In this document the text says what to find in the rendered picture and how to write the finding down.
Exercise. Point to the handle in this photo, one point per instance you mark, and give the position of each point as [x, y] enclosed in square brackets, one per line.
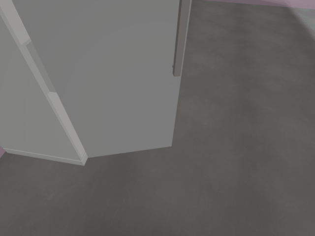
[180, 36]

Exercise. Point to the fridge door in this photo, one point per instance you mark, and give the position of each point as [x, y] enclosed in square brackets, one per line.
[110, 62]

